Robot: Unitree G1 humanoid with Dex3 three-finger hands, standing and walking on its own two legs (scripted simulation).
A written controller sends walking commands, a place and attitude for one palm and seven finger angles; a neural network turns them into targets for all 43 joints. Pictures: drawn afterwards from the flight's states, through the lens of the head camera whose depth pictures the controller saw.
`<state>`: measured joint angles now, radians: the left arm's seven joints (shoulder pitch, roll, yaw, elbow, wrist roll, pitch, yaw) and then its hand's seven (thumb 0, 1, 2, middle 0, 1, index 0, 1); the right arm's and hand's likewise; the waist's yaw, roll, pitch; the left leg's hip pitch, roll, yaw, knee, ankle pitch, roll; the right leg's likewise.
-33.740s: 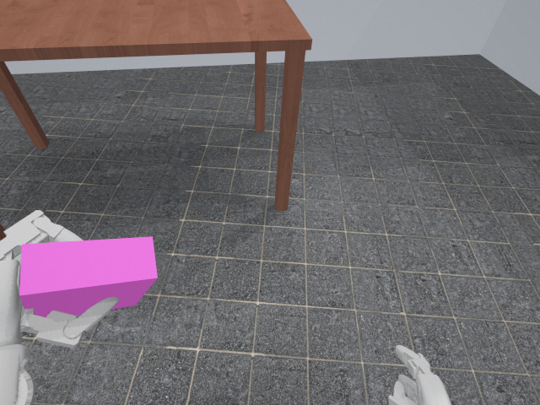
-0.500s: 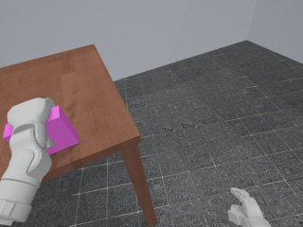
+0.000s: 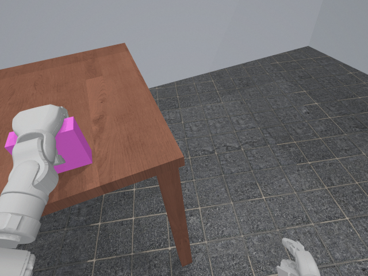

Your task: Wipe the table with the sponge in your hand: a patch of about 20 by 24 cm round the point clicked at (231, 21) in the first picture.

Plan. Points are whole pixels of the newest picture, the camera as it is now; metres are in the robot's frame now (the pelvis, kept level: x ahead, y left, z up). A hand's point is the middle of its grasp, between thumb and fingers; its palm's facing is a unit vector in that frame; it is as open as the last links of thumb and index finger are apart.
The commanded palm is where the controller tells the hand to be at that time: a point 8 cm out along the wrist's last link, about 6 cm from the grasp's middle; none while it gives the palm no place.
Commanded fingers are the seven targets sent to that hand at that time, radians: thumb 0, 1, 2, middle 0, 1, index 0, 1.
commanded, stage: wipe forward along the middle lane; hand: left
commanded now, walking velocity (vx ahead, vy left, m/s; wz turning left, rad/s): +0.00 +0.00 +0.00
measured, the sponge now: (57, 154) +0.33 +0.34 +0.11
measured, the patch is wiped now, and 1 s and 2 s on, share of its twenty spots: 1.00 1.00 1.00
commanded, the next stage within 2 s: slide back across to the first lane in 1.32 s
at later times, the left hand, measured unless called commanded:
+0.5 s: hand (60, 124) +0.39 +0.34 +0.15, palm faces -0.06 +0.02 -1.00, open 9.2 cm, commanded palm +0.37 +0.34 +0.17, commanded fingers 0.00 0.10 1.30 -1.20 -1.60 -1.20 -1.60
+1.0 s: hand (58, 116) +0.42 +0.37 +0.15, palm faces -0.10 +0.02 -0.99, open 9.3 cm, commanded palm +0.42 +0.37 +0.17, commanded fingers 0.00 0.10 1.30 -1.20 -1.60 -1.20 -1.60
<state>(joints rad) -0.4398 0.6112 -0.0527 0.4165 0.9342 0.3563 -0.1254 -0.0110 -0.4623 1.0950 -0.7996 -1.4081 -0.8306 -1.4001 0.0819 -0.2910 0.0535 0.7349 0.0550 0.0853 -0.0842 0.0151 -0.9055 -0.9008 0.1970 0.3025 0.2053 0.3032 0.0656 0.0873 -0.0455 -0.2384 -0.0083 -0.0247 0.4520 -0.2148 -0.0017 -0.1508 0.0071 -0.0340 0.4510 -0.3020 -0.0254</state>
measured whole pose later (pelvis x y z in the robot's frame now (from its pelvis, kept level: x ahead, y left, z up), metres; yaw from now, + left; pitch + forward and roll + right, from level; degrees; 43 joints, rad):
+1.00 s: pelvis +0.01 +0.00 +0.00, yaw -2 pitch +7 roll -1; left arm -0.82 0.76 0.04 1.04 1.04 0.10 -0.03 0.00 -0.48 1.12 -0.80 -1.40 -0.83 -1.42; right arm 0.25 -0.32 0.01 0.77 0.06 0.10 -0.07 0.01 -0.91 -0.90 0.20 0.30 0.21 0.30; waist -0.03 0.04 -0.09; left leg -0.38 0.02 0.00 0.49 -0.23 0.00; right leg -0.29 0.03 -0.01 0.45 -0.29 -0.03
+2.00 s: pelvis +0.03 +0.03 +0.00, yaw -3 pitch +11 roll -2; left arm -0.87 0.94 0.17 1.12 1.12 -0.02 -0.10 -0.01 -0.48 1.13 -0.79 -1.41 -0.82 -1.44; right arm 0.27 -0.30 0.00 0.71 0.06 0.15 -0.07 0.01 -0.90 -0.90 0.20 0.30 0.21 0.30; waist -0.04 0.03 -0.08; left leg -0.45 0.00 0.01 0.54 -0.28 0.04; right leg -0.32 0.01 0.01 0.43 -0.29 0.01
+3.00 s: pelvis +0.02 +0.02 +0.00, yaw -2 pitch +6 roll -1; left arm -0.55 0.80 0.15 0.76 0.97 0.07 -0.05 -0.02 -0.46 1.12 -0.78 -1.42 -0.81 -1.45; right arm 0.19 -0.32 0.00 0.70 0.07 0.16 -0.06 0.01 -0.91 -0.90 0.20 0.30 0.21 0.30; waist 0.02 0.06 -0.07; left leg -0.35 -0.01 0.00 0.52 -0.26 0.03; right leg -0.24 0.01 -0.01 0.44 -0.30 0.00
